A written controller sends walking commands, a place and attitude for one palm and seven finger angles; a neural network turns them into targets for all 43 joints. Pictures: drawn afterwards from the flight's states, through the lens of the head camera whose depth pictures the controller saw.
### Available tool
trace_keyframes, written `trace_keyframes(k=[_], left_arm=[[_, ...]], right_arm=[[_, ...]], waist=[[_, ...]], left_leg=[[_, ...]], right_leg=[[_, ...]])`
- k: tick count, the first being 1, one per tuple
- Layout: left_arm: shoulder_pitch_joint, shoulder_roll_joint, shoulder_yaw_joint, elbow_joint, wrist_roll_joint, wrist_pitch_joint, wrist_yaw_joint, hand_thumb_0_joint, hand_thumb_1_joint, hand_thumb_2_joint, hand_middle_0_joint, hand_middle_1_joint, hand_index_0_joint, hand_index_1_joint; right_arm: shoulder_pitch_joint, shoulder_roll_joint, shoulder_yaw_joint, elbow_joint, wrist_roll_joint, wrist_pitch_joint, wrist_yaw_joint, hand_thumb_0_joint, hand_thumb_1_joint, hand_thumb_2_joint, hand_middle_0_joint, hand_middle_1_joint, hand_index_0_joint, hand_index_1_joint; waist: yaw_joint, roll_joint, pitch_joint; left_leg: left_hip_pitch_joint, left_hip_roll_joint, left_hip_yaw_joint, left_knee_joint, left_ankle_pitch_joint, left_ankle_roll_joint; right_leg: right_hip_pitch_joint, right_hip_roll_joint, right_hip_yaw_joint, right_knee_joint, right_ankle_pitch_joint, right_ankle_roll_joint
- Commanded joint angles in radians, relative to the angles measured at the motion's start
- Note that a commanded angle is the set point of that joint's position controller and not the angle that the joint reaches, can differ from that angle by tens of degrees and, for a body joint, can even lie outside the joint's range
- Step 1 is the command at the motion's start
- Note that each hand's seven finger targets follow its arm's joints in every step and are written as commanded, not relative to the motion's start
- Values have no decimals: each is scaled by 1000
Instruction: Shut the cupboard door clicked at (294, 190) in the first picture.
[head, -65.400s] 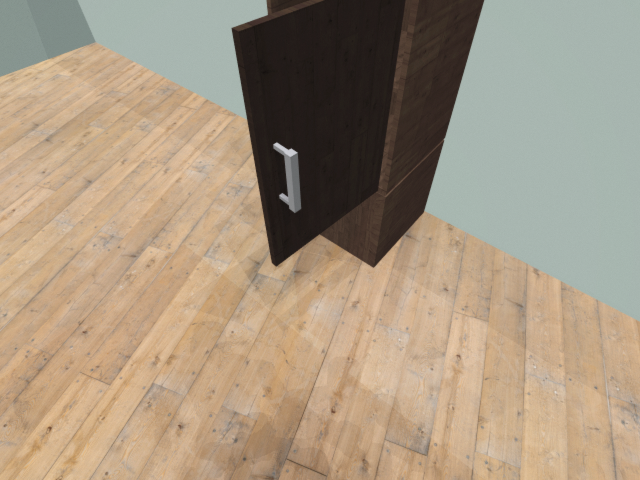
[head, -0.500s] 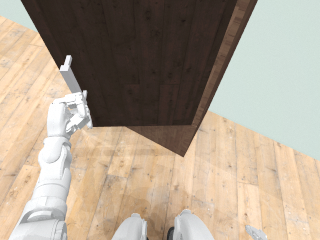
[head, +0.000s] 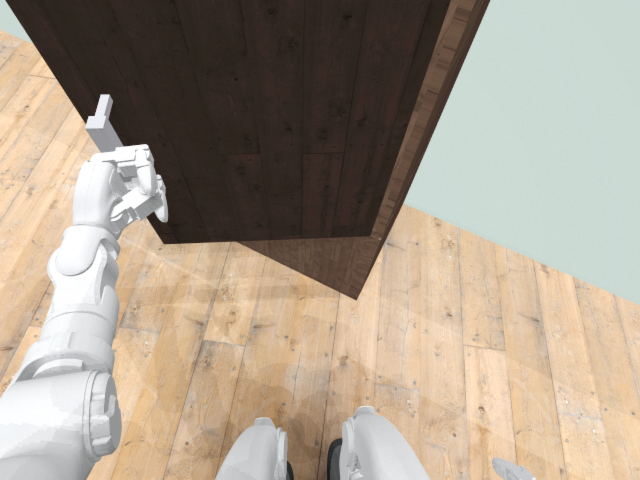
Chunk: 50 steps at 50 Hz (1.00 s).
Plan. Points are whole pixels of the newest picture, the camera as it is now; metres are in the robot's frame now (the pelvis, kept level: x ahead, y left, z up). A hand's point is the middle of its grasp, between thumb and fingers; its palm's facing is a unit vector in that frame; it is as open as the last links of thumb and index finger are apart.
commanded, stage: push the door shut along its arc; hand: left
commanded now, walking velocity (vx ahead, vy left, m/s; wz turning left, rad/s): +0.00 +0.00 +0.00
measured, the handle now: (125, 155) +0.51 +0.25 +0.05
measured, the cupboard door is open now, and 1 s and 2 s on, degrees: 31 19 4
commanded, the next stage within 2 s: pull the fist back off the door in 1.44 s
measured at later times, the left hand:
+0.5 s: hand (177, 154) +0.51 +0.18 +0.05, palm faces -0.17 -0.99 -0.03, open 3.2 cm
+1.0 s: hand (200, 124) +0.56 +0.15 +0.06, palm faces -0.28 -0.96 -0.03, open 3.0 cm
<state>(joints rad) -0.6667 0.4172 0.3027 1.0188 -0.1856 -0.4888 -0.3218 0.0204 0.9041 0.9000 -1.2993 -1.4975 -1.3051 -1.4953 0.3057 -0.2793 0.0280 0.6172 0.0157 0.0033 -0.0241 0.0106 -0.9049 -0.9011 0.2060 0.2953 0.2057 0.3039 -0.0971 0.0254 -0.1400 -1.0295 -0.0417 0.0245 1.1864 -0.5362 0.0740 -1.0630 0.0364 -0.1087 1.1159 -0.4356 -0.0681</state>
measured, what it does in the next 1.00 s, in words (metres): stands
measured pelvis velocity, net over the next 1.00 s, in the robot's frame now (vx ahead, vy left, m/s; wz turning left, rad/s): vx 0.00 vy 0.02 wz -0.04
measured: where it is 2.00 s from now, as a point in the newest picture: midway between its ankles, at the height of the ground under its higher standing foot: outside the picture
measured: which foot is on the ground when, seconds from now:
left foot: down 0.00-1.00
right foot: down 0.00-1.00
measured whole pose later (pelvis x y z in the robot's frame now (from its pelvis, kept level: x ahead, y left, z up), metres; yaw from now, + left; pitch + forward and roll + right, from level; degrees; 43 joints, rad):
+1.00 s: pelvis +0.00 +0.02 -0.02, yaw -2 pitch +29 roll -6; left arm -1.12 0.62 0.31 1.27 -0.08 -0.35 -0.44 -0.02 0.90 0.92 -1.30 -1.50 -1.30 -1.50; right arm 0.39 -0.29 0.07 0.63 0.00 0.03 -0.01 0.01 -0.90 -0.90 0.21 0.30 0.21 0.30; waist -0.24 0.06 -0.13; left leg -1.22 -0.02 0.01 1.29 -0.58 0.09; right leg -1.23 0.06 -0.13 1.16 -0.44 -0.05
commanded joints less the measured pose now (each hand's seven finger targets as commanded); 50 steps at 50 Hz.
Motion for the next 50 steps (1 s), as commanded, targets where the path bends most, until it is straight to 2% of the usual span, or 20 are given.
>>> trace_keyframes(k=[1, 2, 4, 5, 9, 11, 14, 16, 17, 18, 20, 21, 24, 26, 30, 34, 41, 45, 48, 50], left_arm=[[-462, 213, 29, -176, -18, -78, -33, 0, 900, 900, -1300, -1500, -1300, -1500], [-476, 239, 41, -147, -13, -73, -34, 0, 900, 900, -1300, -1500, -1300, -1500], [-519, 256, 41, -133, -3, -68, -39, 0, 900, 900, -1300, -1500, -1300, -1500], [-557, 239, 18, -142, -4, -69, -45, 0, 900, 900, -1300, -1500, -1300, -1500], [-613, 270, 17, -82, 8, -45, -69, 0, 900, 900, -1300, -1500, -1300, -1500], [-628, 307, 40, -92, 7, -46, -85, 0, 900, 900, -1300, -1500, -1300, -1500], [-656, 272, -2, -73, 10, -27, -104, 0, 900, 900, -1300, -1500, -1300, -1500], [-699, 301, 18, -48, 11, -16, -103, 0, 900, 900, -1300, -1500, -1300, -1500], [-684, 343, 50, -19, 19, -5, -99, 0, 900, 900, -1300, -1500, -1300, -1500], [-721, 366, 59, -31, 23, -3, -96, 0, 900, 900, -1300, -1500, -1300, -1500], [-742, 393, 85, -51, 26, -8, -88, 0, 900, 900, -1300, -1500, -1300, -1500], [-739, 377, 70, -48, 31, -9, -89, 0, 900, 900, -1300, -1500, -1300, -1500], [-737, 391, 74, -29, 43, -4, -93, 0, 900, 900, -1300, -1500, -1300, -1500], [-741, 376, 61, -32, 45, -5, -103, 0, 900, 900, -1300, -1500, -1300, -1500], [-786, 356, 39, -20, 47, 14, -114, 0, 900, 900, -1300, -1500, -1300, -1500], [-825, 406, 67, 33, 61, 40, -107, 0, 900, 900, -1300, -1500, -1300, -1500], [-839, 402, 60, 19, 76, 39, -121, 0, 900, 900, -1300, -1500, -1300, -1500], [-901, 379, 28, 55, 89, 75, -125, 0, 900, 900, -1300, -1500, -1300, -1500], [-958, 386, 16, 52, 98, 88, -125, 0, 900, 900, -1300, -1500, -1300, -1500], [-988, 345, -14, 27, 91, 86, -133, 0, 900, 900, -1300, -1500, -1300, -1500]], right_arm=[[113, -168, -67, -60, 3, -22, -7, 0, -900, -900, 200, 300, 200, 300], [117, -171, -63, -56, 5, -19, -9, 0, -900, -900, 200, 300, 200, 300], [124, -174, -61, -55, 6, -19, -11, 0, -900, -900, 200, 300, 200, 300], [126, -172, -59, -58, 5, -22, -11, 0, -900, -900, 200, 300, 200, 300], [145, -184, -57, -38, 6, -23, -11, 0, -900, -900, 200, 300, 200, 300], [156, -190, -59, -36, 4, -24, -11, 0, -900, -900, 200, 300, 200, 300], [166, -191, -56, -31, 6, -21, -7, 0, -900, -900, 200, 300, 200, 300], [175, -197, -54, -25, 5, -20, -7, 0, -900, -900, 200, 300, 200, 300], [180, -200, -51, -28, 6, -17, -7, 0, -900, -900, 200, 300, 200, 300], [183, -203, -48, -31, 5, -16, -9, 0, -900, -900, 200, 300, 200, 300], [193, -202, -48, -40, 0, -20, -7, 0, -900, -900, 200, 300, 200, 300], [195, -200, -47, -40, 0, -19, -2, 0, -900, -900, 200, 300, 200, 300], [209, -205, -48, -35, -3, -11, 2, 0, -900, -900, 200, 300, 200, 300], [213, -204, -49, -36, -4, -9, 5, 0, -900, -900, 200, 300, 200, 300], [227, -204, -47, -36, -3, -3, 6, 0, -900, -900, 200, 300, 200, 300], [239, -212, -42, -29, -4, 2, 4, 0, -900, -900, 200, 300, 200, 300], [268, -217, -49, -22, -15, 7, 10, 0, -900, -900, 200, 300, 200, 300], [282, -216, -45, -16, -14, 14, 7, 0, -900, -900, 200, 300, 200, 300], [289, -220, -45, -8, -15, 14, 3, 0, -900, -900, 200, 300, 200, 300], [292, -219, -49, -3, -19, 8, 4, 0, -900, -900, 200, 300, 200, 300]], waist=[[-45, 63, -455], [-55, 27, -422], [-64, 26, -412], [-72, 65, -422], [-92, 88, -445], [-82, 126, -504], [-103, 141, -495], [-119, 134, -473], [-110, 118, -457], [-122, 103, -468], [-109, 142, -513], [-105, 178, -538], [-120, 139, -520], [-116, 166, -546], [-137, 172, -508], [-156, 145, -468], [-152, 217, -566], [-190, 177, -505], [-201, 196, -511], [-208, 236, -538]], left_leg=[[221, 40, -114, -139, 327, -49], [176, 40, -113, -139, 285, -42], [143, 37, -112, -136, 253, -36], [152, 34, -112, -130, 257, -34], [162, 39, -124, -115, 251, -35], [195, 41, -126, -108, 289, -39], [226, 47, -138, -106, 303, -42], [212, 51, -143, -101, 299, -40], [176, 50, -141, -98, 282, -38], [166, 52, -143, -94, 284, -35], [190, 49, -142, -87, 324, -37], [219, 50, -147, -91, 345, -44], [219, 58, -150, -80, 369, -44], [252, 59, -158, -83, 405, -51], [262, 63, -168, -86, 404, -51], [212, 66, -167, -79, 356, -44], [348, 81, -203, -58, 530, -77], [301, 80, -200, -51, 488, -61], [304, 82, -207, -46, 477, -63], [366, 86, -224, -42, 523, -73]], right_leg=[[271, -11, 123, -110, 231, 34], [280, -11, 128, -118, 206, 34], [282, -11, 134, -120, 185, 33], [263, -9, 135, -116, 182, 30], [223, -7, 132, -111, 157, 29], [228, -6, 132, -102, 180, 26], [174, -2, 118, -101, 173, 27], [152, 0, 114, -99, 163, 29], [166, 3, 116, -99, 152, 26], [171, 3, 115, -93, 156, 28], [179, 4, 113, -80, 182, 23], [168, 4, 110, -77, 188, 24], [161, 9, 107, -79, 206, 28], [152, 11, 100, -72, 222, 25], [109, 15, 91, -75, 206, 25], [93, 16, 91, -79, 176, 28], [27, 18, 72, -49, 231, 27], [3, 23, 68, -54, 220, 29], [-13, 22, 66, -52, 212, 29], [-61, 22, 60, -46, 211, 27]])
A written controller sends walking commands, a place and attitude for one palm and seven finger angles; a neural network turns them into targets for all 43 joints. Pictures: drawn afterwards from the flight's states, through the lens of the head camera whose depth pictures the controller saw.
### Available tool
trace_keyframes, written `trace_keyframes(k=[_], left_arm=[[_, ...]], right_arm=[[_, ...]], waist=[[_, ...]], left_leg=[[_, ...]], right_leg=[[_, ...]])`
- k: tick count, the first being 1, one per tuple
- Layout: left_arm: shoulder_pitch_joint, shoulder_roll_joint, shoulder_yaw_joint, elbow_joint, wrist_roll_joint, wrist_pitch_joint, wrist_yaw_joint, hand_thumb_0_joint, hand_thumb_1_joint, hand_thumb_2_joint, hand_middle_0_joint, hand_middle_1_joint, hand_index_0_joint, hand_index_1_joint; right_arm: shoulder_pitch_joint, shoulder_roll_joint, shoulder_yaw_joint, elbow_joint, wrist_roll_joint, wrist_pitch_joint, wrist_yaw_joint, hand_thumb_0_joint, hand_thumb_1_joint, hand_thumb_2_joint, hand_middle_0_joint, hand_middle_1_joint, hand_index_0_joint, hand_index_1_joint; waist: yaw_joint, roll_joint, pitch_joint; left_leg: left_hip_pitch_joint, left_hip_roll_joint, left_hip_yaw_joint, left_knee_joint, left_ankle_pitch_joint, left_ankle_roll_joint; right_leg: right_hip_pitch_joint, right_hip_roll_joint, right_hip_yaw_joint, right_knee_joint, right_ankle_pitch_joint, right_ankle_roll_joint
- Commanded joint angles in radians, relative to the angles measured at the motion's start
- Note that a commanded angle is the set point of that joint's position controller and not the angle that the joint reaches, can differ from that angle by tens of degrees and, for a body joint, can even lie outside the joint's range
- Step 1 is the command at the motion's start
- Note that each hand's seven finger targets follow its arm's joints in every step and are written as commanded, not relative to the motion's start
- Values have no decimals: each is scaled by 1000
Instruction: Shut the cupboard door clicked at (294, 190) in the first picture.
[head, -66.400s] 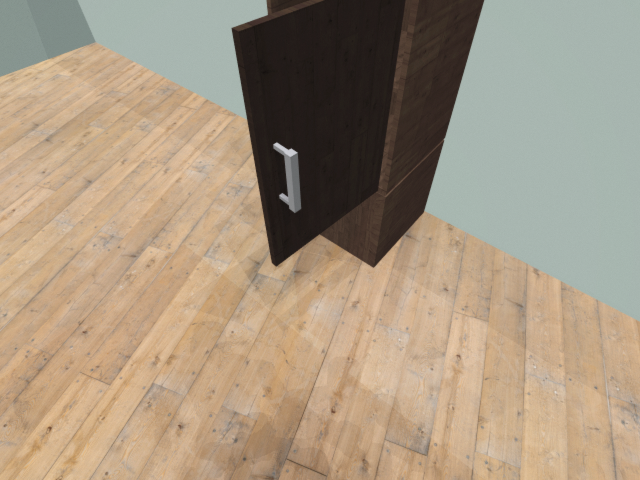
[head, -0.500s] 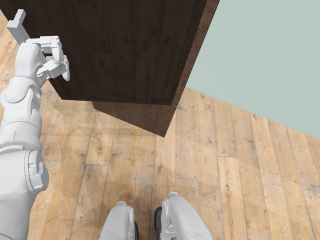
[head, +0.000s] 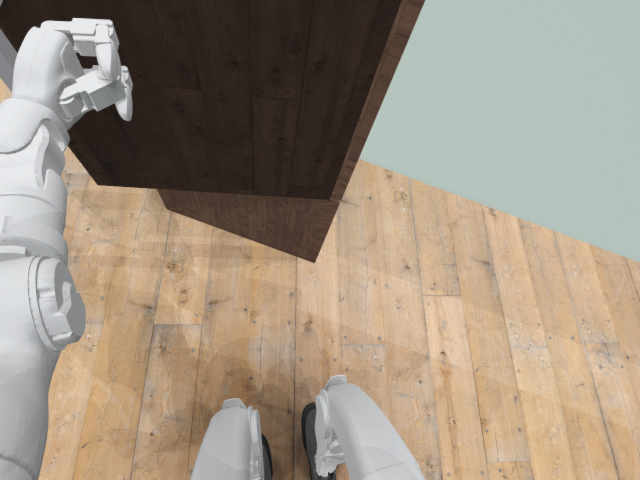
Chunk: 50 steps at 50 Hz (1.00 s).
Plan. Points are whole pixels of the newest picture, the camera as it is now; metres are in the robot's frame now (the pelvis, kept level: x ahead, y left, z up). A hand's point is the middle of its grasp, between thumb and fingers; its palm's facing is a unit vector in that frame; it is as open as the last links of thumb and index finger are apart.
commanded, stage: push the door shut along its arc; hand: left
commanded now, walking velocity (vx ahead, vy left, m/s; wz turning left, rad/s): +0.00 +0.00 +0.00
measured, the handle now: (27, 70) +0.58 +0.26 +0.07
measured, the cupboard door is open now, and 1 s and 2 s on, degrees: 19 4 4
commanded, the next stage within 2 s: pull the fist back off the door in 0.44 s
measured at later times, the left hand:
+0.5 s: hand (155, 55) +0.59 +0.13 +0.08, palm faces -0.33 -0.94 -0.02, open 3.4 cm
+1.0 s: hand (184, 56) +0.59 +0.09 +0.08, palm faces +0.15 -0.99 -0.01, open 3.2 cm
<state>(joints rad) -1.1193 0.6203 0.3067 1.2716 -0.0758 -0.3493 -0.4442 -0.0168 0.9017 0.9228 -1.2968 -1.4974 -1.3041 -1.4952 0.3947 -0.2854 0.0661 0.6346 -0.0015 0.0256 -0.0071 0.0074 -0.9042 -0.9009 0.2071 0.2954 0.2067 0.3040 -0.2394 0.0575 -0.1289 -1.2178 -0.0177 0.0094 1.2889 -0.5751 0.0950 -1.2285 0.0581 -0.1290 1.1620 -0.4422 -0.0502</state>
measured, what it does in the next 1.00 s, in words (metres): stands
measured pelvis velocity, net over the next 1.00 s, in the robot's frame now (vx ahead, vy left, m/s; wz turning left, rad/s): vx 0.01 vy -0.03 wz -0.01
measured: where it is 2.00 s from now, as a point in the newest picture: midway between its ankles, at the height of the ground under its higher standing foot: outside the picture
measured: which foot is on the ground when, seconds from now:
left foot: down 0.00-1.00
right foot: down 0.00-1.00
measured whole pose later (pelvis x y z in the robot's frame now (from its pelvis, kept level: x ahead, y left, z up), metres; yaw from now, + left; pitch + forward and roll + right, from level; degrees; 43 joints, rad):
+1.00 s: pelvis +0.01 -0.03 +0.01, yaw +0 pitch +30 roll -3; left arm -1.12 0.46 0.43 1.30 0.06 -0.42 0.10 0.02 0.90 0.90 -1.30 -1.50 -1.30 -1.49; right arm 0.48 -0.25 0.05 0.62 -0.08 0.01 0.11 0.01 -0.91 -0.90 0.21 0.30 0.21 0.30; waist -0.28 0.07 -0.15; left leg -1.17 0.00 0.02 1.21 -0.56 0.06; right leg -1.20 0.09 -0.11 1.11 -0.43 -0.09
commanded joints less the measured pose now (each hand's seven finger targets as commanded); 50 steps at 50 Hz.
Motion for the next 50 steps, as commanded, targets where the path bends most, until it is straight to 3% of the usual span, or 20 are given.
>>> trace_keyframes(k=[1, 5, 9, 12, 16, 25, 27, 28, 29, 32, 34, 35, 37, 40, 42, 43, 45, 46, 47, 50], left_arm=[[-531, 144, -19, -214, -17, -50, -17, 0, 900, 900, -1300, -1500, -1300, -1500], [-585, 138, -35, -220, -22, -38, -34, 0, 900, 900, -1300, -1500, -1300, -1500], [-653, 137, -56, -148, -10, -2, -33, 0, 900, 900, -1300, -1500, -1300, -1500], [-713, 133, -71, -131, 3, 7, -27, 0, 900, 900, -1300, -1500, -1300, -1500], [-735, 117, -88, -166, 8, 9, -40, 0, 900, 900, -1300, -1500, -1300, -1500], [-839, 165, -76, -157, 35, 68, -37, 0, 900, 900, -1300, -1500, -1300, -1500], [-838, 139, -93, -131, 39, 79, -36, 0, 900, 900, -1300, -1500, -1300, -1500], [-801, 223, 155, -121, -33, 99, 161, 0, 900, 900, -1300, -1500, -1300, -1500], [-732, 179, 111, -89, -8, 111, 256, 0, 900, 900, -1300, -1500, -1300, -1500], [-656, 81, 122, -150, 9, 77, 428, 0, 900, 900, -1300, -1500, -1300, -1500], [-637, 39, 92, -274, 92, -8, 558, 0, 900, 900, -1300, -1500, -1300, -1500], [-634, 29, 65, -284, 142, -50, 595, 0, 900, 900, -1300, -1500, -1300, -1500], [-639, 44, 45, -308, 190, -103, 614, 0, 900, 900, -1300, -1500, -1300, -1500], [-612, 72, 76, -309, 165, -129, 569, 0, 900, 900, -1300, -1500, -1300, -1500], [-584, 78, 95, -220, 138, -113, 541, 0, 900, 900, -1300, -1500, -1300, -1500], [-557, 126, 139, -200, 132, -109, 538, 0, 900, 900, -1300, -1500, -1300, -1500], [-515, 143, 164, -192, 126, -119, 542, 0, 900, 900, -1300, -1500, -1300, -1500], [-478, 101, 138, -166, 126, -128, 546, 0, 900, 900, -1300, -1500, -1300, -1500], [-443, 131, 170, -181, 125, -147, 555, 0, 900, 900, -1300, -1500, -1300, -1500], [-315, 65, 129, -164, 129, -193, 554, 0, 900, 900, -1300, -1500, -1300, -1500]], right_arm=[[201, -215, -88, -14, -2, -15, -15, 0, -900, -900, 200, 300, 200, 300], [212, -215, -86, 2, -5, -22, -19, 0, -900, -900, 200, 300, 200, 300], [207, -219, -77, 19, -5, -31, -26, 0, -900, -900, 200, 300, 200, 300], [211, -219, -72, 25, -7, -43, -30, 0, -900, -900, 200, 300, 200, 300], [217, -221, -78, 33, -17, -55, -26, 0, -900, -900, 200, 300, 200, 300], [244, -216, -68, 48, -20, -68, -27, 0, -900, -900, 200, 300, 200, 300], [241, -215, -68, 55, -21, -74, -26, 0, -900, -900, 200, 300, 200, 300], [309, -199, -42, 2, -50, -74, -11, 0, -900, -900, 200, 300, 200, 300], [302, -193, -40, -12, -54, -71, 13, 0, -900, -900, 200, 300, 200, 300], [315, -181, -59, -31, -78, -59, 57, 0, -900, -900, 200, 300, 200, 300], [325, -170, -76, -37, -99, -57, 95, 0, -900, -900, 200, 300, 200, 300], [329, -174, -84, -27, -106, -55, 113, 0, -900, -900, 200, 300, 200, 300], [341, -182, -100, -8, -106, -37, 131, 0, -900, -900, 200, 300, 200, 300], [347, -186, -111, -9, -90, -21, 131, 0, -900, -900, 200, 300, 200, 300], [335, -177, -105, -1, -75, -15, 123, 0, -900, -900, 200, 300, 200, 300], [335, -174, -100, -5, -73, -12, 117, 0, -900, -900, 200, 300, 200, 300], [319, -166, -94, -21, -71, -11, 110, 0, -900, -900, 200, 300, 200, 300], [306, -156, -92, -27, -71, -13, 110, 0, -900, -900, 200, 300, 200, 300], [298, -155, -91, -33, -72, -15, 110, 0, -900, -900, 200, 300, 200, 300], [278, -147, -96, -38, -71, -18, 116, 0, -900, -900, 200, 300, 200, 300]], waist=[[-61, 220, -564], [-79, 223, -576], [-114, 195, -499], [-134, 221, -510], [-129, 295, -602], [-154, 297, -601], [-165, 294, -589], [-107, 293, -576], [-108, 257, -575], [-84, 235, -618], [-59, 308, -686], [-69, 299, -700], [-86, 261, -713], [-69, 202, -760], [-71, 159, -683], [-56, 132, -647], [-33, 118, -613], [-34, 113, -576], [-13, 110, -568], [0, 74, -526]], left_leg=[[568, 64, -210, -136, 570, -97], [576, 63, -211, -127, 581, -93], [487, 58, -203, -115, 469, -78], [478, 58, -206, -97, 468, -72], [565, 63, -224, -72, 560, -86], [502, 59, -206, -51, 543, -67], [493, 57, -196, -41, 533, -64], [400, 69, -190, -64, 520, -65], [361, 70, -182, -78, 505, -68], [383, 70, -176, -90, 559, -79], [467, 72, -173, -85, 640, -93], [504, 78, -188, -79, 682, -104], [513, 77, -182, -88, 673, -101], [465, 53, -151, -123, 614, -82], [369, 39, -123, -146, 509, -69], [318, 35, -111, -158, 466, -64], [264, 27, -89, -175, 414, -57], [253, 24, -84, -182, 403, -57], [232, 24, -74, -181, 398, -56], [226, 22, -62, -190, 407, -56]], right_leg=[[95, -1, 82, -90, 219, 9], [91, 3, 77, -90, 228, 5], [57, 6, 75, -91, 183, 7], [30, 6, 73, -77, 183, 5], [-8, 5, 68, -54, 210, 2], [11, 15, 63, -39, 226, -1], [4, 17, 64, -45, 228, 2], [86, 8, 79, -57, 247, 2], [136, 7, 86, -62, 251, 7], [179, 0, 87, -61, 304, 14], [178, 0, 90, -54, 350, 15], [150, 2, 85, -45, 358, 14], [201, 5, 92, -63, 375, 19], [366, 6, 114, -92, 435, 18], [420, 4, 128, -121, 407, 26], [460, 2, 135, -132, 390, 27], [504, -2, 155, -149, 376, 26], [499, -5, 157, -155, 370, 27], [523, -8, 168, -156, 376, 25], [547, -10, 176, -158, 416, 22]])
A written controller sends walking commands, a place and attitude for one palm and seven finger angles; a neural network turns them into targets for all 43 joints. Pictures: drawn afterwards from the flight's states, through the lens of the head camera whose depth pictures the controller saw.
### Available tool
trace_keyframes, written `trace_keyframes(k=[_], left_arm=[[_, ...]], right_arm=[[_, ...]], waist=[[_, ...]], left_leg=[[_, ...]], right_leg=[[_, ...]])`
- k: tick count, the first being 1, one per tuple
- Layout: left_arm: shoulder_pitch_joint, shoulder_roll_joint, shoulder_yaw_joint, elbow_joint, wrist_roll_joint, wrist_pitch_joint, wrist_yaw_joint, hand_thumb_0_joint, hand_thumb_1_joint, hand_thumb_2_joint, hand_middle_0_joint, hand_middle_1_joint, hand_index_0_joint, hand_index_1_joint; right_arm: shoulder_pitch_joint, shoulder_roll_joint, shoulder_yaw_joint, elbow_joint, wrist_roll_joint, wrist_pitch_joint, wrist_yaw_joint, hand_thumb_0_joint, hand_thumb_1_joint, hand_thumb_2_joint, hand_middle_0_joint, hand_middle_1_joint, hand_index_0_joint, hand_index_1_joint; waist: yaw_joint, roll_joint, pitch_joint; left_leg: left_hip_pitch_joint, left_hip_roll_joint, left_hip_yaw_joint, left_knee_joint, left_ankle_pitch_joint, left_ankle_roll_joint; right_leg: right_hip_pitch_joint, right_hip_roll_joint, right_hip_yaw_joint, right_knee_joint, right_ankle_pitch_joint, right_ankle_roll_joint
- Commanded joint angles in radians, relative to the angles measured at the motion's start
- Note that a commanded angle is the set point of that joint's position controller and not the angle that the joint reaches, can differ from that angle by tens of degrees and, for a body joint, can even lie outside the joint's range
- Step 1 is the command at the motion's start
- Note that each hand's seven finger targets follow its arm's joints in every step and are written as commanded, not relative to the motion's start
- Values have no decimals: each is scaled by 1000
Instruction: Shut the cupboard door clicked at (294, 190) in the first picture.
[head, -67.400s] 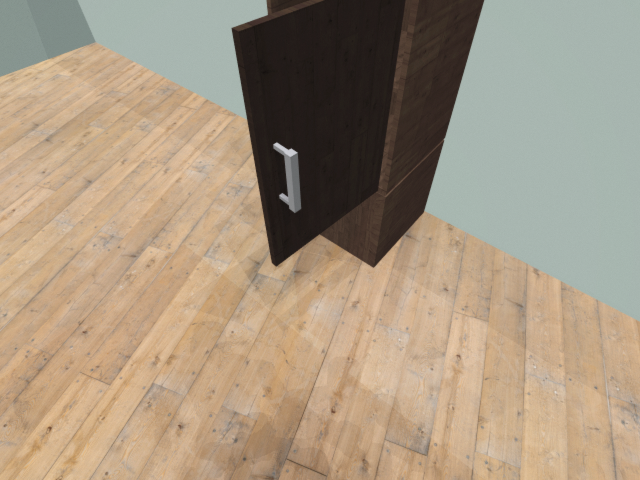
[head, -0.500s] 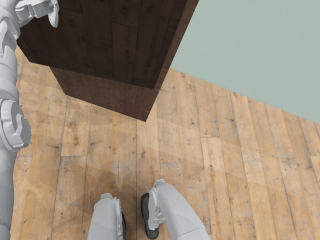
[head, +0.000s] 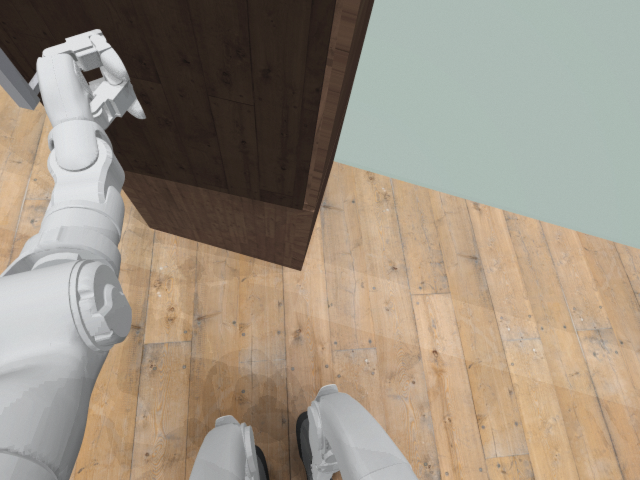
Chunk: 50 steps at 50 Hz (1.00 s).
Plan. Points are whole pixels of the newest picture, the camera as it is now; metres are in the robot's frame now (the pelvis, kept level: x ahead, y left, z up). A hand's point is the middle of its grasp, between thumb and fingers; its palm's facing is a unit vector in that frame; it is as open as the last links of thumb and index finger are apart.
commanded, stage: pull the fist back off the door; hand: left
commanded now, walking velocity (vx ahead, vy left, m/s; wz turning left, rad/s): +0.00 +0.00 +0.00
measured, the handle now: (0, 45) +0.67 +0.27 +0.05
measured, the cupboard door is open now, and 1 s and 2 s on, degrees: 4 4 4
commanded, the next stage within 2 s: draw the hand back to the body in 0.42 s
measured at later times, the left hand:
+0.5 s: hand (126, 141) +0.51 +0.13 +0.06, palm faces +0.12 -0.99 -0.06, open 3.2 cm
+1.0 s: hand out of the picture +0.39 +0.19 +0.15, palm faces +0.12 -0.99 -0.04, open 3.1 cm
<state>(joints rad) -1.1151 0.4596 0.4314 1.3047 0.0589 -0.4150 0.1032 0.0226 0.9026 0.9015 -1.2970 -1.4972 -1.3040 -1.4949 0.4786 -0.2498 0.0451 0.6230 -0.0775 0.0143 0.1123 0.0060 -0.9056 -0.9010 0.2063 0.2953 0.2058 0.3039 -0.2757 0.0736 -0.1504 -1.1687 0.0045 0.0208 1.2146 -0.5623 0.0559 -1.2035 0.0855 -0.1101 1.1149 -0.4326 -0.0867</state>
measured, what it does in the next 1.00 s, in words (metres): rises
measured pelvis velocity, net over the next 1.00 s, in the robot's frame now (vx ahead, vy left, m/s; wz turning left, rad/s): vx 0.01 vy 0.01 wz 0.04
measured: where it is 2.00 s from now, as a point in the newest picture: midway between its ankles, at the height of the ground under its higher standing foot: outside the picture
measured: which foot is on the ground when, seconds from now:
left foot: down 0.00-1.00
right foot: down 0.00-1.00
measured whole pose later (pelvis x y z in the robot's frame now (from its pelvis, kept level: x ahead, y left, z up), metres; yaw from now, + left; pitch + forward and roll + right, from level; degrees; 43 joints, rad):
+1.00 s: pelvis +0.01 +0.01 +0.06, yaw +2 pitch +13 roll -1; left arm -0.34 0.26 0.19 0.61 -0.18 -0.40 -0.07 0.02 0.90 0.90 -1.30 -1.49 -1.30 -1.49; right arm 0.35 -0.27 0.00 0.57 0.04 0.03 0.01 0.01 -0.91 -0.90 0.20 0.30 0.20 0.30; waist -0.05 0.04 -0.14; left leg -0.64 -0.03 0.03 0.87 -0.45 0.06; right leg -0.68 0.06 -0.07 0.81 -0.36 -0.07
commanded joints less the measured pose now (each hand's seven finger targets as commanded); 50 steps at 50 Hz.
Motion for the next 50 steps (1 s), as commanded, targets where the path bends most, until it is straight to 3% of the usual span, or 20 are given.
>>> trace_keyframes(k=[1, 3, 4, 9, 10, 13, 16, 21, 23, 24, 27, 29, 30, 33, 35, 39, 43, 45, 47, 50], left_arm=[[-285, 178, -31, -184, -11, -132, -3, 0, 900, 900, -1300, -1500, -1300, -1500], [-214, 148, -53, -168, -25, -128, -29, 0, 900, 900, -1300, -1500, -1300, -1500], [-228, 115, -79, -185, -44, -126, -43, 0, 900, 900, -1300, -1500, -1300, -1500], [-279, 72, -93, -293, -114, -155, -81, 0, 900, 900, -1300, -1500, -1300, -1500], [-316, 35, -126, -336, -124, -173, -80, 0, 900, 900, -1300, -1500, -1300, -1500], [-379, 41, -142, -400, -112, -225, -63, 0, 900, 900, -1300, -1500, -1300, -1500], [-317, 76, -118, -396, -87, -254, -39, 0, 900, 900, -1300, -1500, -1300, -1500], [-300, 51, -149, -225, -54, -196, -17, 0, 900, 900, -1300, -1500, -1300, -1500], [-304, 67, -130, -202, -64, -173, -11, 0, 900, 900, -1300, -1500, -1300, -1500], [-286, 87, -108, -198, -71, -171, -11, 0, 900, 900, -1300, -1500, -1300, -1500], [-288, 56, -113, -242, -93, -198, -25, 0, 900, 900, -1300, -1500, -1300, -1500], [-169, 81, -80, -341, -103, -216, -41, 0, 900, 900, -1300, -1500, -1300, -1500], [-116, 77, -78, -365, -112, -217, -50, 0, 900, 900, -1300, -1500, -1300, -1500], [32, 70, -90, -461, -123, -178, -75, 0, 900, 900, -1300, -1500, -1300, -1500], [100, 52, -96, -565, -149, -145, -82, 0, 900, 900, -1300, -1500, -1300, -1500], [229, 16, -116, -758, -211, -105, -96, 0, 900, 900, -1300, -1500, -1300, -1500], [335, -42, -187, -828, -221, -95, -131, 0, 900, 900, -1300, -1500, -1300, -1500], [411, -71, -228, -875, -220, -76, -159, 0, 900, 900, -1300, -1500, -1300, -1500], [483, -85, -242, -875, -236, -40, -185, 0, 900, 900, -1300, -1500, -1300, -1500], [603, -83, -235, -981, -278, 15, -217, 0, 900, 900, -1217, -1410, -1217, -1410]], right_arm=[[186, -182, -78, -27, 7, -7, -2, 0, -900, -900, 200, 300, 200, 300], [176, -186, -84, -30, 16, -3, -3, 0, -900, -900, 200, 300, 200, 300], [169, -188, -87, -32, 21, -2, -6, 0, -900, -900, 200, 300, 200, 300], [136, -184, -102, -29, 34, -3, -25, 0, -900, -900, 200, 300, 200, 300], [127, -181, -102, -29, 34, -6, -27, 0, -900, -900, 200, 300, 200, 300], [100, -180, -107, -16, 30, -12, -34, 0, -900, -900, 200, 300, 200, 300], [83, -183, -109, -11, 27, -11, -37, 0, -900, -900, 200, 300, 200, 300], [56, -181, -95, -8, 32, 4, -46, 0, -900, -900, 200, 300, 200, 300], [44, -183, -91, -20, 34, 3, -50, 0, -900, -900, 200, 300, 200, 300], [44, -184, -90, -26, 36, 3, -52, 0, -900, -900, 200, 300, 200, 300], [45, -180, -91, -31, 31, -7, -51, 0, -900, -900, 200, 300, 200, 300], [37, -181, -97, -62, 35, -6, -45, 0, -900, -900, 200, 300, 200, 300], [40, -182, -99, -71, 39, -4, -45, 0, -900, -900, 200, 300, 200, 300], [32, -173, -99, -107, 59, 17, -45, 0, -900, -900, 200, 300, 200, 300], [23, -169, -99, -133, 71, 24, -53, 0, -900, -900, 200, 300, 200, 300], [-21, -156, -97, -161, 97, 16, -79, 0, -900, -900, 200, 300, 200, 300], [-64, -146, -91, -151, 104, -5, -98, 0, -900, -900, 200, 300, 200, 300], [-86, -144, -92, -165, 113, -15, -102, 0, -900, -900, 200, 300, 200, 300], [-112, -143, -89, -165, 121, -24, -108, 0, -900, -900, 200, 300, 200, 300], [-158, -141, -85, -201, 135, -38, -118, 0, -900, -900, 200, 300, 200, 300]], waist=[[31, 53, -489], [38, 10, -456], [25, -9, -448], [35, 3, -489], [26, 31, -497], [27, 79, -540], [59, 106, -593], [21, 13, -430], [23, -8, -414], [37, -30, -427], [49, 8, -522], [118, 55, -630], [132, 61, -664], [166, 4, -608], [177, -34, -582], [186, -133, -444], [181, -90, -290], [193, -17, -265], [204, -6, -221], [239, -16, -229]], left_leg=[[172, -2, -70, -117, 393, -18], [135, -7, -58, -124, 350, -18], [130, -9, -56, -126, 332, -17], [178, -18, -54, -129, 301, -17], [211, -19, -54, -129, 310, -15], [276, -20, -66, -125, 302, -18], [338, -20, -76, -130, 344, -25], [203, -21, -70, -144, 236, -18], [152, -26, -63, -140, 203, -14], [145, -26, -66, -144, 206, -15], [223, -23, -74, -139, 288, -20], [322, -23, -66, -162, 373, -29], [377, -20, -69, -176, 425, -32], [388, -22, -49, -234, 435, -30], [406, -23, -39, -277, 431, -23], [404, -28, -15, -353, 364, -10], [482, -20, -21, -413, 333, -10], [549, -19, -24, -441, 342, -13], [589, -15, -36, -474, 338, -21], [645, -13, -48, -513, 382, -25]], right_leg=[[519, -41, 161, -114, 415, 61], [549, -46, 176, -134, 396, 64], [563, -53, 193, -146, 395, 68], [557, -58, 199, -161, 338, 70], [530, -57, 192, -155, 344, 69], [480, -55, 176, -142, 300, 69], [470, -51, 160, -120, 315, 63], [451, -58, 165, -148, 229, 73], [476, -62, 190, -164, 198, 73], [503, -62, 191, -163, 201, 70], [495, -58, 167, -124, 287, 66], [561, -53, 158, -117, 361, 59], [574, -48, 148, -114, 402, 57], [680, -45, 148, -170, 439, 64], [747, -43, 151, -210, 452, 66], [854, -53, 177, -318, 434, 81], [798, -54, 157, -364, 369, 76], [783, -55, 145, -381, 348, 67], [769, -57, 127, -401, 318, 61], [824, -59, 112, -419, 334, 53]])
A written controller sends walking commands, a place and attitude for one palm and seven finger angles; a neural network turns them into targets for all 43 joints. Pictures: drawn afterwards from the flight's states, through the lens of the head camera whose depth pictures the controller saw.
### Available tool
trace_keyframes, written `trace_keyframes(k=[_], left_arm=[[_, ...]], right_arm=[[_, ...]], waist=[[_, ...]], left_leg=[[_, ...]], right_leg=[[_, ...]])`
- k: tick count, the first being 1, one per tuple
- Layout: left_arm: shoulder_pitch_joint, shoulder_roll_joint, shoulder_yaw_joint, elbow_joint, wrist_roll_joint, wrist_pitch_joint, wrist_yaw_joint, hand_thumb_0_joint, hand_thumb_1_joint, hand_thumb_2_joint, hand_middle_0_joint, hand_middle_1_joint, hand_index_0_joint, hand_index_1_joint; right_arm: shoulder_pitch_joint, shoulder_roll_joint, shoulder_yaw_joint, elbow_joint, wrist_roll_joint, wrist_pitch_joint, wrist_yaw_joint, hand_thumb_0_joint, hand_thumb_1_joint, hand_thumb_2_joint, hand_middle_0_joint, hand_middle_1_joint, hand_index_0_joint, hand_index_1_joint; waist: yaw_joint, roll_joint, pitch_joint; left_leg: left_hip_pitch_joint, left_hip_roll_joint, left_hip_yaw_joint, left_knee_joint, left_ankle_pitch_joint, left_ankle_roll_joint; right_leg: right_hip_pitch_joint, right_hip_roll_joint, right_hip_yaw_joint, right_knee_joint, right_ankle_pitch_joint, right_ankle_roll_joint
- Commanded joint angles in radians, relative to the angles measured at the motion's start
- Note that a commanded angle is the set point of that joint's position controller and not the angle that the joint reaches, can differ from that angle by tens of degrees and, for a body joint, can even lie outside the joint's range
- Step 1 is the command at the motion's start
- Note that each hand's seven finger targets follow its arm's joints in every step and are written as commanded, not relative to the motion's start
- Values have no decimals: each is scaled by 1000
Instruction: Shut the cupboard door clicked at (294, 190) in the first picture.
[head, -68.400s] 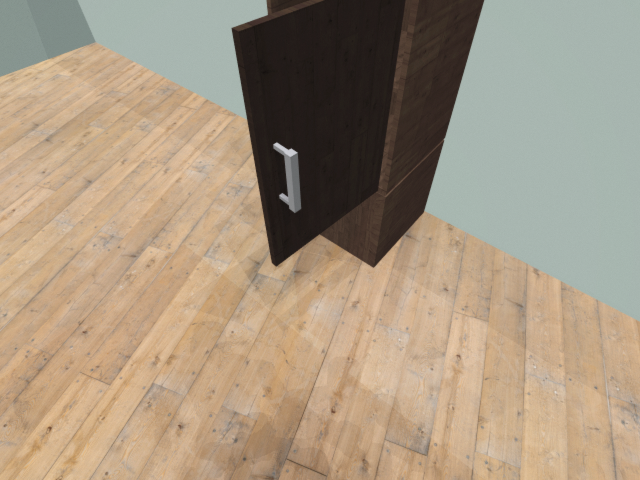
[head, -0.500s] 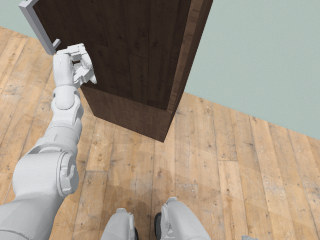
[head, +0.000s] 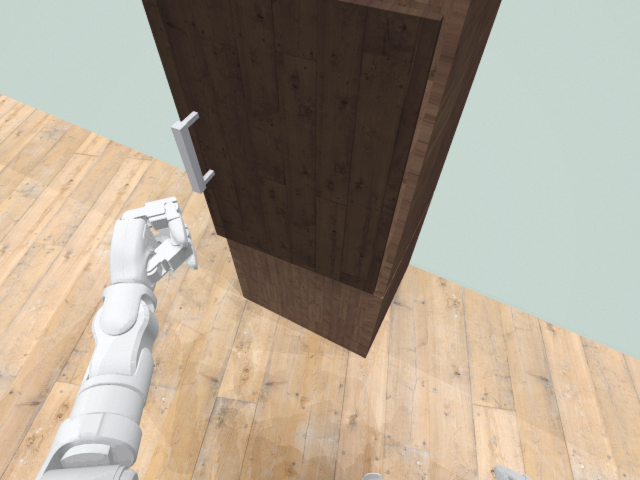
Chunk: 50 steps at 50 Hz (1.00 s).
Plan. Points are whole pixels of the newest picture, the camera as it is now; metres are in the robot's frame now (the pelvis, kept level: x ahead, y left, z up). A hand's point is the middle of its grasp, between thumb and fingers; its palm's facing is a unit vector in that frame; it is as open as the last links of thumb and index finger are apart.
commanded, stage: draw the hand back to the body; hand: left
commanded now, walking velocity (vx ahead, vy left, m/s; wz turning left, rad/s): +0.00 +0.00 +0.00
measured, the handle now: (196, 154) +0.66 +0.24 -0.01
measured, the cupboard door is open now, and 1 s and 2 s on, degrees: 4 4 4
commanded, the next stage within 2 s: step back with the hand held close in 1.12 s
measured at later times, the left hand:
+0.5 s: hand (51, 305) +0.26 +0.25 +0.15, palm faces +0.31 -0.90 -0.30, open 4.3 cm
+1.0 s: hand out of the picture +0.19 +0.28 +0.19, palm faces +0.49 -0.79 -0.38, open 7.3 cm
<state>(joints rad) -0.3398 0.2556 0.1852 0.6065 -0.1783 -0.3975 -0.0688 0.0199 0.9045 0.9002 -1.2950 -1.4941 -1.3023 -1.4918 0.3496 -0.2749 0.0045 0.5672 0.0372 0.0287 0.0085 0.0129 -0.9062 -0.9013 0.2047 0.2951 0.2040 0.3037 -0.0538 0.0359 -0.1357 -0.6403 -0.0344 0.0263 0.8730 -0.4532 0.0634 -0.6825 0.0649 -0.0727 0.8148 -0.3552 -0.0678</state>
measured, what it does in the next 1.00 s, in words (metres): stands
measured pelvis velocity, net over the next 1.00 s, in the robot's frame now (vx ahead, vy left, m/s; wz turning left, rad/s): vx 0.01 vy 0.01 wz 0.03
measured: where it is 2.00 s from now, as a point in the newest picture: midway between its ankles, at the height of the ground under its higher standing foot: outside the picture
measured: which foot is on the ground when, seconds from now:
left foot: down 0.00-1.00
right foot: down 0.00-1.00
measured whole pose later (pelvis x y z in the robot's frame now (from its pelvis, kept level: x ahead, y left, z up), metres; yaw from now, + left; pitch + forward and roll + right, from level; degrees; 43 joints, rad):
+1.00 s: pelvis +0.01 +0.01 +0.04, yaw +2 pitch -3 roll -1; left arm 0.45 0.32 0.32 -0.33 -0.07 -0.07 0.11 0.02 0.90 0.90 -0.23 -0.33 -0.24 -0.32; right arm 0.21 -0.24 0.02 0.63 0.02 -0.08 -0.06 0.02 -0.90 -0.90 0.20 0.30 0.20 0.30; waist 0.07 0.08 0.00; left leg -0.10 -0.08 0.00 0.43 -0.27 0.08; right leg -0.15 0.04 -0.07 0.41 -0.21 -0.04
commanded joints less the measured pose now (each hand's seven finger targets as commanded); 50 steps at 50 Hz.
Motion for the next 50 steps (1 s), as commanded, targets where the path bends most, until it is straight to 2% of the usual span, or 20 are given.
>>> trace_keyframes(k=[1, 2, 3, 4, 5, 7, 9, 10, 12, 16, 19, 20, 23, 27, 37, 38, 40, 44, 48, 50], left_arm=[[-160, 121, 12, -322, -51, 13, -48, 0, 900, 900, -1190, -1380, -1190, -1380], [-168, 112, 2, -366, -58, 27, -50, 0, 900, 900, -1163, -1350, -1163, -1350], [-158, 212, -27, -443, 58, 58, 22, 0, 900, 900, -1135, -1320, -1135, -1320], [-132, 178, -37, -495, 60, 88, 61, 0, 900, 900, -1107, -1290, -1107, -1290], [-118, 195, -25, -545, 56, 108, 81, 0, 900, 900, -1080, -1260, -1080, -1260], [-79, 201, -24, -581, 80, 143, 116, 0, 900, 900, -1025, -1200, -1025, -1200], [-19, 206, -12, -634, 88, 173, 137, 0, 900, 900, -970, -1140, -970, -1140], [1, 223, -1, -667, 91, 184, 142, 0, 900, 900, -943, -1110, -943, -1110], [68, 188, -20, -709, 96, 206, 145, 0, 900, 900, -887, -1050, -887, -1050], [232, 176, -7, -789, 98, 246, 145, 0, 900, 900, -777, -930, -777, -930], [340, 183, 21, -881, 98, 263, 145, 0, 900, 900, -695, -840, -695, -840], [399, 194, 40, -877, 98, 271, 145, 0, 900, 900, -668, -810, -668, -810], [430, 210, 77, -976, 102, 276, 150, 0, 900, 900, -585, -720, -585, -720], [497, 273, 163, -1101, 105, 274, 167, 0, 900, 900, -475, -600, -475, -600], [750, 316, 306, -1214, 93, 260, 183, 0, 900, 900, -200, -300, -200, -300], [758, 274, 274, -1162, 94, 261, 180, 0, 900, 900, -200, -300, -200, -300], [749, 235, 235, -1121, 97, 265, 175, 0, 900, 900, -200, -300, -200, -300], [671, 258, 241, -1122, 103, 250, 187, 0, 900, 900, -200, -300, -200, -300], [658, 294, 259, -1206, 107, 234, 198, 0, 900, 900, -200, -300, -200, -300], [663, 327, 287, -1228, 108, 235, 204, 0, 900, 900, -200, -300, -200, -300]], right_arm=[[-52, -113, -41, -151, 25, -58, -18, 0, -900, -900, 200, 300, 200, 300], [-69, -110, -38, -160, 26, -66, -22, 0, -900, -900, 200, 300, 200, 300], [-131, -91, -51, -174, 25, -37, -36, 0, -900, -900, 200, 300, 200, 300], [-150, -81, -44, -192, 24, -27, -50, 0, -900, -900, 200, 300, 200, 300], [-168, -82, -41, -201, 25, -30, -61, 0, -900, -900, 200, 300, 200, 300], [-192, -79, -29, -189, 25, -31, -77, 0, -900, -900, 200, 300, 200, 300], [-206, -72, -20, -185, 23, -35, -86, 0, -900, -900, 200, 300, 200, 300], [-210, -74, -18, -184, 22, -38, -92, 0, -900, -900, 200, 300, 200, 300], [-216, -63, -9, -182, 20, -47, -93, 0, -900, -900, 200, 300, 200, 300], [-227, -59, 0, -178, 14, -63, -86, 0, -900, -900, 200, 300, 200, 300], [-232, -61, 0, -179, 3, -76, -76, 0, -900, -900, 200, 300, 200, 300], [-231, -64, 0, -173, 0, -78, -73, 0, -900, -900, 200, 300, 200, 300], [-248, -59, 1, -171, -6, -86, -67, 0, -900, -900, 200, 300, 200, 300], [-261, -52, 1, -161, -14, -108, -66, 0, -900, -900, 200, 300, 200, 300], [-273, -52, -17, -128, -14, -151, -56, 0, -900, -900, 200, 300, 200, 300], [-271, -52, -16, -118, -15, -150, -57, 0, -900, -900, 200, 300, 200, 300], [-271, -63, -24, -113, -11, -148, -58, 0, -900, -900, 200, 300, 200, 300], [-272, -68, -26, -110, -13, -154, -69, 0, -900, -900, 200, 300, 200, 300], [-286, -60, -23, -110, -17, -174, -77, 0, -900, -900, 200, 300, 200, 300], [-290, -62, -20, -106, -20, -185, -81, 0, -900, -900, 200, 300, 200, 300]], waist=[[21, 29, -228], [20, 20, -216], [42, -9, -258], [32, -35, -223], [33, -44, -196], [43, 1, -151], [51, 4, -121], [53, 10, -119], [56, 45, -94], [67, 50, -29], [78, 31, -42], [83, -6, -24], [87, 16, -9], [101, 61, -50], [120, 51, 58], [111, 6, 103], [98, -13, 161], [97, 0, 136], [113, 59, 39], [121, 78, 24]], left_leg=[[137, 28, -58, -184, 282, -34], [150, 29, -62, -195, 270, -34], [198, 29, -56, -249, 256, -37], [201, 31, -53, -272, 245, -31], [200, 32, -59, -285, 238, -29], [256, 42, -70, -329, 254, -32], [307, 49, -79, -362, 283, -36], [331, 51, -82, -374, 315, -36], [392, 57, -89, -405, 368, -49], [462, 70, -99, -449, 493, -70], [507, 77, -97, -465, 595, -82], [501, 81, -100, -473, 611, -82], [506, 79, -97, -492, 613, -88], [528, 72, -93, -493, 643, -88], [462, 71, -95, -521, 523, -92], [445, 67, -92, -528, 469, -87], [432, 71, -91, -540, 395, -78], [430, 60, -93, -548, 269, -54], [450, 51, -90, -541, 291, -46], [444, 48, -90, -535, 310, -46]], right_leg=[[299, -40, 68, -125, 261, 34], [298, -40, 63, -132, 247, 37], [383, -63, 118, -177, 206, 35], [407, -67, 115, -205, 200, 40], [415, -69, 115, -221, 189, 42], [433, -70, 103, -242, 200, 34], [459, -68, 92, -270, 218, 31], [480, -66, 89, -285, 237, 29], [494, -67, 75, -306, 261, 27], [529, -65, 61, -357, 318, 26], [575, -66, 55, -378, 373, 30], [588, -63, 53, -389, 379, 30], [612, -66, 51, -405, 381, 31], [659, -69, 56, -415, 403, 30], [646, -68, 50, -436, 320, 34], [615, -68, 49, -445, 290, 35], [574, -68, 54, -462, 234, 36], [570, -76, 62, -464, 150, 39], [636, -81, 75, -455, 172, 35], [658, -80, 80, -458, 193, 33]])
